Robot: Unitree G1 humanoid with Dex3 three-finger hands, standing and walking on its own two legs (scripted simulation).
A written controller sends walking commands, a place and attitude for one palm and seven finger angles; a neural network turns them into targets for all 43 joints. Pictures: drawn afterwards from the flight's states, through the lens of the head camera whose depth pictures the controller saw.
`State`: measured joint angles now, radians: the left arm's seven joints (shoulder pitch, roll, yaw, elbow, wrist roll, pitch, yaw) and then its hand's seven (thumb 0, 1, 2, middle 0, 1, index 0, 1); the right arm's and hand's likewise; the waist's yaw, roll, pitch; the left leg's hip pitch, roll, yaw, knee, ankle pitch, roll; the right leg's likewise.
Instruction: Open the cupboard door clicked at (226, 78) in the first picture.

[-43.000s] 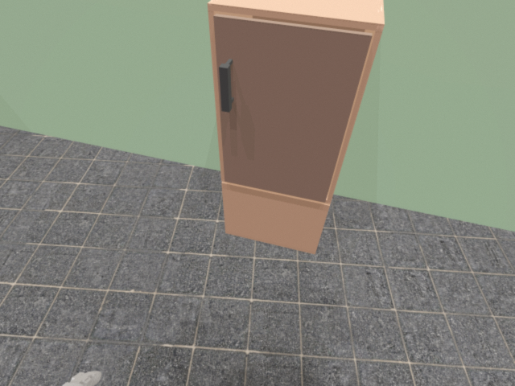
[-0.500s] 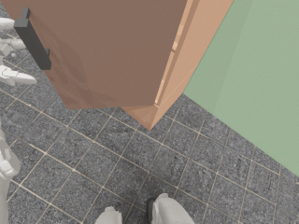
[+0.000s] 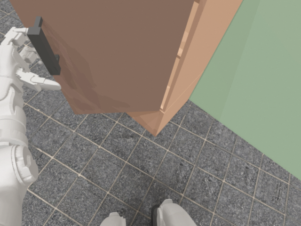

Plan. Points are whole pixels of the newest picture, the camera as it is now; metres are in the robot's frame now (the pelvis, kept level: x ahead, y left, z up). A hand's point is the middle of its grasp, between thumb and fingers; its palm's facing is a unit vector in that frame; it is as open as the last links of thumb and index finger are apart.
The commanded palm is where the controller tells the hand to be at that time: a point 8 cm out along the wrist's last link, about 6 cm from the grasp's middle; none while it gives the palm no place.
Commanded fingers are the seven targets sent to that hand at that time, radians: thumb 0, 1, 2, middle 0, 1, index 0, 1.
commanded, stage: slide the fingers in behind the handle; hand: left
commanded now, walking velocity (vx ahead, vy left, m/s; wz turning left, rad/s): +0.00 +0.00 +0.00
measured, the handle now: (47, 47) +0.55 +0.23 +0.09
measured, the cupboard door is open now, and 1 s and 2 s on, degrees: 46 46 59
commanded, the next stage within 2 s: close the thumb around the handle in 0.64 s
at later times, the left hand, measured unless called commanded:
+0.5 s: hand (53, 61) +0.51 +0.21 +0.09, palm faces +0.05 -1.00 -0.02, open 13.9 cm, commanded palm +0.48 +0.26 +0.09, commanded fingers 0.00 -0.50 0.30 -0.30 -1.20 -0.30 -1.20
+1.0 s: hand (51, 61) +0.50 +0.21 +0.10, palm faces +0.03 -1.00 -0.01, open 12.1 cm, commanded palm +0.48 +0.26 +0.09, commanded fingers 0.00 0.28 0.64 -0.36 -1.28 -0.36 -1.28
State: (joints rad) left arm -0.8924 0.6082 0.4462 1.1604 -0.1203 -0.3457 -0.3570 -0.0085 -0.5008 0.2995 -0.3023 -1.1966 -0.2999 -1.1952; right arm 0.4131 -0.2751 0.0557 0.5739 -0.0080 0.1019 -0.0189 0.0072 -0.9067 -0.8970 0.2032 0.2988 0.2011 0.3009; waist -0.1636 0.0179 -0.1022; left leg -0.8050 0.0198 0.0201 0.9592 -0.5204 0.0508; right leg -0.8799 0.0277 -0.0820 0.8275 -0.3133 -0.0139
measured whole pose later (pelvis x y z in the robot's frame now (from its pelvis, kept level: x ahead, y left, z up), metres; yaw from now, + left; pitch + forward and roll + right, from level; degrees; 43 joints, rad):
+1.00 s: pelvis +0.00 -0.01 +0.00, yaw +0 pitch +21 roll -3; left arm -0.91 0.58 0.43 1.18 -0.11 -0.37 -0.32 -0.01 -0.20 0.43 -0.32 -1.23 -0.32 -1.23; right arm 0.42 -0.28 0.05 0.59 -0.01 0.08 -0.02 0.01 -0.91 -0.90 0.20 0.30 0.20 0.30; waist -0.17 0.02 -0.11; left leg -0.81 0.02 0.02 0.95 -0.51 0.04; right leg -0.89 0.03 -0.08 0.83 -0.31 -0.02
